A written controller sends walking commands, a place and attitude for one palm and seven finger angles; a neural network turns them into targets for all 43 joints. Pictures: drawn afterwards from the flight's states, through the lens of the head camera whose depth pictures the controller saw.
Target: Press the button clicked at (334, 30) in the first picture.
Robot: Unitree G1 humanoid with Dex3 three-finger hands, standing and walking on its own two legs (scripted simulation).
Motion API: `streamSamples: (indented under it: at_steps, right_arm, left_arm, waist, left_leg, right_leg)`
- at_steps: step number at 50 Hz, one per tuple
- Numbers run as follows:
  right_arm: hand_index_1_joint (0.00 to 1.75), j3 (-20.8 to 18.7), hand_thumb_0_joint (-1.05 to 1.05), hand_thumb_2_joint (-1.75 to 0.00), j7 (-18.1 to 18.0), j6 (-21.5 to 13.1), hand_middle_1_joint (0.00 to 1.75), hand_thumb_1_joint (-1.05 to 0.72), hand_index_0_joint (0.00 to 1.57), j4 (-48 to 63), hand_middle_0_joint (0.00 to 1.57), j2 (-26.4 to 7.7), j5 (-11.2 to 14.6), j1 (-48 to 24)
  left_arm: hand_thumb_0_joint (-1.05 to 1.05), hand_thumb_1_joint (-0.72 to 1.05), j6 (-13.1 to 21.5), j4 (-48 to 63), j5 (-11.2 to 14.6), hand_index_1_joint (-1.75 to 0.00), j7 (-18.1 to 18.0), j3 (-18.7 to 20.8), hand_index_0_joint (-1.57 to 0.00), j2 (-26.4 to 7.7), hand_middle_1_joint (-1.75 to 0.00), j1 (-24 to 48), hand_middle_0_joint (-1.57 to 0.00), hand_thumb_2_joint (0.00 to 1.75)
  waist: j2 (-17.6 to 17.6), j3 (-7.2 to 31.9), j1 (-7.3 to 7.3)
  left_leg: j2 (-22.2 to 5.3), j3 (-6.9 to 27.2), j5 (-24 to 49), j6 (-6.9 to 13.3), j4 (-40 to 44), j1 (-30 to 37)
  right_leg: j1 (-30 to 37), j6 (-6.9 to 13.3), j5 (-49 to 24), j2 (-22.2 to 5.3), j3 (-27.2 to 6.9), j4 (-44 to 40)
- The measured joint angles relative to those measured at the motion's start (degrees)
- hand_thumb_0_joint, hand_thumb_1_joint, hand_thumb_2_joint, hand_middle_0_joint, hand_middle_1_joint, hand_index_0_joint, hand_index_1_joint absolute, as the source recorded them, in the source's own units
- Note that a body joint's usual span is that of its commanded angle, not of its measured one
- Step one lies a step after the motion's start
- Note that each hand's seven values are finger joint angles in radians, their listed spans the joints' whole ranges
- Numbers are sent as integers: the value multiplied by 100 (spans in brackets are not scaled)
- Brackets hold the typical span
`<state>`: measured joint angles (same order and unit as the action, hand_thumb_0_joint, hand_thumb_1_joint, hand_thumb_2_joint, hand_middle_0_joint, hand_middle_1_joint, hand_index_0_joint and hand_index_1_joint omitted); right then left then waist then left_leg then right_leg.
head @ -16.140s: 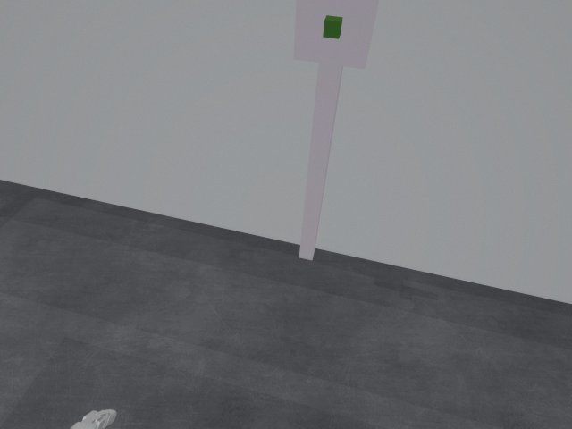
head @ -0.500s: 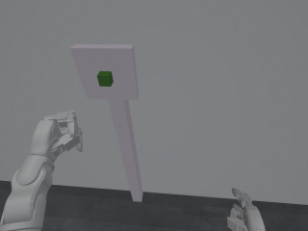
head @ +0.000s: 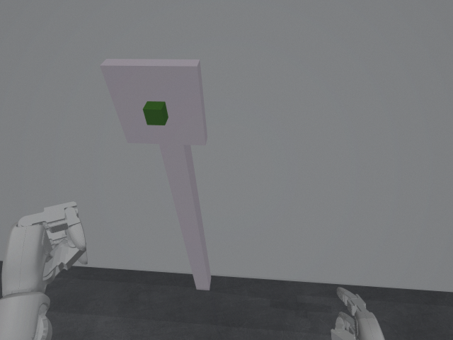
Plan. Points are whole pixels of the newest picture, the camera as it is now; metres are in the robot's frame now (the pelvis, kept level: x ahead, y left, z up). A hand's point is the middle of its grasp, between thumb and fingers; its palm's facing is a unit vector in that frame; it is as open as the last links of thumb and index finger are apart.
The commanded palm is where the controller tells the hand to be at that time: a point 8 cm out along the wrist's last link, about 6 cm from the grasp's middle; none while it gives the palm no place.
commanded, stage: draw the hand back to the body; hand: left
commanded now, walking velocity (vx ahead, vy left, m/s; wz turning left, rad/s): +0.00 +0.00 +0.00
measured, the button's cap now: (156, 112) +0.48 +0.19 +0.19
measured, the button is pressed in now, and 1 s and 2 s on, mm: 0 0 0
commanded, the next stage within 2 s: step back with the hand held close in 0.44 s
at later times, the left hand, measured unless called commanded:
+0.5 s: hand (62, 249) +0.19 +0.24 +0.16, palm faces +0.42 -0.83 -0.36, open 3.1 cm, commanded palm +0.13 +0.28 +0.17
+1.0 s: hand (46, 269) +0.16 +0.25 +0.15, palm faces +0.28 -0.82 -0.50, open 3.1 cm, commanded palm +0.10 +0.29 +0.17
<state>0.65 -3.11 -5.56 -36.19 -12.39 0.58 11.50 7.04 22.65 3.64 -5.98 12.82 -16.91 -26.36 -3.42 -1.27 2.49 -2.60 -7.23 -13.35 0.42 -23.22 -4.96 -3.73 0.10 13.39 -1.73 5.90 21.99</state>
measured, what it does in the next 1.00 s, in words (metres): stands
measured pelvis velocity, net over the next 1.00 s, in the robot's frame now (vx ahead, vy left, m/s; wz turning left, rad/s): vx -0.04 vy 0.02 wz -0.01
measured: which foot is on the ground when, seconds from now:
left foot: down 0.00-1.00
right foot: down 0.00-1.00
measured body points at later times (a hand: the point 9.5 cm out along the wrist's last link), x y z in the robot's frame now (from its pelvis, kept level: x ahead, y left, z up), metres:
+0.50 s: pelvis +0.01 +0.01 +0.00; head -0.01 -0.01 +0.45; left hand +0.16 +0.28 +0.18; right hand +0.21 -0.20 -0.08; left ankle +0.00 +0.11 -0.74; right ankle -0.01 -0.11 -0.74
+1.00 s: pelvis -0.04 +0.02 -0.01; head -0.01 +0.03 +0.44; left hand +0.14 +0.29 +0.18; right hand +0.14 -0.23 -0.08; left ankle +0.00 +0.11 -0.74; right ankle -0.01 -0.11 -0.74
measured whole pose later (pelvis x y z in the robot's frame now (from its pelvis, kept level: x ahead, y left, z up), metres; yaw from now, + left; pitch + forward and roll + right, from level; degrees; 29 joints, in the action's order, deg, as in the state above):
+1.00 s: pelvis -0.04 +0.02 -0.01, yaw -1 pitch +0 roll -1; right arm -0.9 -4.0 -0.1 -29.0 -11.7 1.2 10.6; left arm 9.3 37.7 3.3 -7.3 22.0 -25.2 -38.3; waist 1.2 -3.1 -0.1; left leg -2.5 -8.0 -13.5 2.1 -30.8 -17.8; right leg -16.7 -1.0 12.7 -2.7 4.7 29.3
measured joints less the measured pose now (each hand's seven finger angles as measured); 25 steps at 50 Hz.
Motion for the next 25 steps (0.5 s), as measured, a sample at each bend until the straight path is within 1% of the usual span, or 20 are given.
streamSamples:
  at_steps: [5, 10, 17, 25]
  right_arm:
    - [30, -39, 1, -90, -16, -35, 30, -90, 21, 97, 21, -29, 1, 21]
    - [30, -57, 1, -90, -33, -51, 30, -90, 21, 148, 21, -31, 8, -14]
    - [30, -12, 1, -90, -54, -63, 30, -90, 21, 165, 21, -1, -10, -76]
    - [30, 46, 1, -90, -43, -57, 30, -90, 21, 173, 21, 65, -33, -51]
  left_arm:
    - [2, 89, -24, 373, -14, -150, -33, 118, -131, -75, -150, -433, -131, 90]
    - [2, 89, -32, 623, -21, -150, -67, 255, -131, -110, -150, -704, -131, 90]
    - [2, 89, -113, 597, -55, -150, -121, 213, -131, -25, -150, -604, -131, 90]
    - [2, 89, -179, 666, -52, -150, -118, 183, -131, -62, -150, -541, -131, 90]
  waist:
    - [4, 39, 60]
    - [-2, 55, 137]
    - [-1, 25, 204]
    - [18, 35, 164]
  left_leg:
    - [2, 4, -96, 14, -85, -14]
    - [16, 26, -151, 30, -138, -37]
    - [50, 76, -163, 47, -157, -68]
    - [41, 76, -178, 30, -152, -48]
  right_leg:
    - [25, -26, 47, -6, 0, 5]
    - [34, -50, 80, -22, 19, 11]
    - [30, -68, 104, -55, 67, 23]
    - [45, -58, 124, -45, 64, 24]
